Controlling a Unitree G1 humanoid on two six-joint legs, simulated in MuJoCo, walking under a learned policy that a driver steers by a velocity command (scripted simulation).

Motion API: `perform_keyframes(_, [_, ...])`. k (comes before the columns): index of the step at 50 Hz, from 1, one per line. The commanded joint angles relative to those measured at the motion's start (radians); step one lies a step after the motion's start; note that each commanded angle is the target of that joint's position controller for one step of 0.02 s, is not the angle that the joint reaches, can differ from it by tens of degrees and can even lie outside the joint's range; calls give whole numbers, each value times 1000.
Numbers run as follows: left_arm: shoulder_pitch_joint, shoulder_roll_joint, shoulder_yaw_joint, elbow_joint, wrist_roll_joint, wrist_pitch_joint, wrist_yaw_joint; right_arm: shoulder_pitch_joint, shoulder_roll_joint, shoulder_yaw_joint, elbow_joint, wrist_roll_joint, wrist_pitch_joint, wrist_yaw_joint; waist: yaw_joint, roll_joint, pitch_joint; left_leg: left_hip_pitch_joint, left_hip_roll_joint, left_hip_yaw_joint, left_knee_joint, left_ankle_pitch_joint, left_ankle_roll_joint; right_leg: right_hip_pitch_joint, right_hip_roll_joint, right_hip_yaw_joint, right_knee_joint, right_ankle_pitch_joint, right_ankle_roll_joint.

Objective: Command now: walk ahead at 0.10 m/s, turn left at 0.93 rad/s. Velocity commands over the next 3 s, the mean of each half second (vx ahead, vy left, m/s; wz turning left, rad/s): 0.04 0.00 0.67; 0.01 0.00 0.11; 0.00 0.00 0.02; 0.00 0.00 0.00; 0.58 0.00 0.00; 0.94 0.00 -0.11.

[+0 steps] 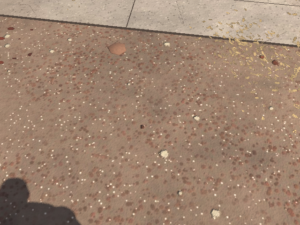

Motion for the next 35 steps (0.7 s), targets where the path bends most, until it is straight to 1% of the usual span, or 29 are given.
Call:
perform_keyframes(1, [121, 135, 37, -36, 3, 30, 10, 32, -148, -42, -66, -5, -13, -4, 50, -8, -217, 184, 283, -438, -224, 257, 101, -8, -8, 34, -129, 60, 3])
perform_keyframes(2, [108, 123, 34, -42, -2, 31, 8, 36, -162, -48, -67, -7, -12, -2, 45, -10, -231, 195, 273, -441, -215, 260, 89, -10, -2, 40, -169, 69, 5])
perform_keyframes(3, [90, 118, 32, -49, -7, 33, 8, 36, -172, -53, -69, -8, -9, -2, 39, -2, -238, 202, 264, -453, -216, 211, 76, -17, 4, 47, -207, 83, 6])
perform_keyframes(4, [67, 119, 32, -58, -10, 34, 8, 34, -178, -57, -72, -8, -3, -2, 31, 14, -238, 206, 255, -474, -226, 123, 62, -27, 10, 56, -242, 100, 7])
perform_keyframes(7, [6, 130, 35, -74, -13, 37, 8, 33, -184, -64, -82, -8, 13, 0, 5, 67, -205, 211, 231, -547, -265, -162, 30, -56, 33, 77, -326, 145, 4])
perform_keyframes(9, [-19, 136, 37, -77, -15, 32, 8, 40, -186, -68, -83, -10, 17, 3, -9, 90, -186, 221, 221, -588, -273, -250, 21, -56, 49, 88, -382, 155, -3])
perform_keyframes(11, [-7, 140, 38, -66, -20, 24, 8, 39, -176, -65, -83, -14, 16, 4, -16, 118, -190, 242, 222, -586, -260, -238, 16, -30, 54, 82, -433, 160, -17])
perform_keyframes(14, [9, 145, 38, -57, -29, 12, 8, 31, -161, -56, -82, -22, 17, 9, -21, 154, -194, 228, 220, -590, -233, -143, 14, 63, 73, 61, -520, 134, -41])
perform_keyframes(16, [49, 152, 39, -46, -34, 6, 10, 16, -157, -49, -81, -21, 19, 10, -5, 168, -193, 202, 220, -607, -215, -76, 2, 157, 90, 47, -624, 115, -60])
perform_keyframes(17, [79, 154, 41, -38, -33, 2, 13, 8, -156, -45, -79, -18, 19, 9, 12, 166, -191, 182, 214, -614, -203, -76, -12, 216, 94, 41, -709, 140, -71])
perform_keyframes(18, [115, 155, 42, -28, -29, -3, 18, -3, -152, -40, -77, -9, 18, 4, 40, 149, -184, 141, 193, -607, -182, -134, -41, 299, 85, 40, -841, 208, -83])
perform_keyframes(19, [101, 188, 49, -32, -20, -7, 26, 24, -127, -30, -72, -1, 14, -3, 30, 60, -174, 84, 134, -554, -112, -314, -87, 356, 6, 126, -963, 201, -108])
perform_keyframes(20, [59, 276, 62, -66, -6, -4, 28, 60, -88, -18, -86, 10, 8, -7, 6, -143, -189, -7, 12, -373, 99, -446, -146, 386, -235, 405, -1063, 112, -194])
perform_keyframes(21, [21, 303, 69, -71, 7, 1, 17, 29, -159, -36, -85, -19, 2, -16, 23, -152, -123, -69, -60, -221, 312, -460, -161, 259, -334, 524, -1078, 253, -284])
perform_keyframes(22, [49, 247, 59, -55, -8, 2, 8, 17, -180, -42, -77, -32, -3, -17, 16, -74, -131, -14, 0, -236, 429, -421, -171, 217, -317, 467, -1033, 369, -306])
perform_keyframes(23, [21, 204, 47, -52, -21, 0, 0, 34, -164, -37, -59, -25, -2, -10, -5, -49, -127, 12, 6, -235, 477, -370, -172, 205, -246, 358, -1006, 427, -279])
perform_keyframes(24, [4, 192, 44, -54, -22, 0, -3, 49, -148, -31, -45, -21, 4, -4, -9, -71, -135, 17, 4, -223, 527, -334, -178, 227, -186, 278, -983, 480, -252])
perform_keyframes(25, [7, 187, 42, -53, -22, 0, -2, 62, -137, -25, -33, -19, 10, 3, -2, -113, -139, 1, -1, -207, 566, -332, -184, 259, -159, 237, -967, 552, -245])
perform_keyframes(27, [57, 173, 37, -37, -24, -1, -4, 35, -123, -14, -28, -12, 18, 4, 26, -117, -142, -22, 11, -183, 533, -349, -199, 331, -145, 202, -943, 655, -241])
perform_keyframes(29, [111, 173, 36, -12, -24, -5, -3, -8, -99, 0, -26, -4, 23, -1, 57, -124, -146, -26, 36, -175, 414, -362, -210, 412, -146, 202, -928, 662, -237])
perform_keyframes(30, [128, 175, 36, -1, -24, -5, -2, -19, -89, 7, -20, -1, 26, -3, 66, -137, -150, -3, 47, -165, 344, -371, -212, 435, -143, 203, -925, 653, -233])
perform_keyframes(33, [139, 188, 40, 25, -19, 1, -7, -35, -72, 24, 5, 10, 30, -11, 78, -184, -156, 130, 85, -84, 125, -403, -200, 425, -135, 198, -922, 640, -229])
perform_keyframes(34, [150, 193, 42, 36, -16, 6, -10, -34, -73, 27, 16, 14, 28, -16, 80, -195, -153, 162, 90, -63, 58, -382, -191, 423, -136, 204, -916, 666, -231])
perform_keyframes(35, [156, 193, 43, 48, -17, 10, -11, -22, -69, 31, 32, 17, 25, -22, 73, -192, -151, 200, 94, -53, -27, -332, -180, 419, -135, 207, -901, 700, -227])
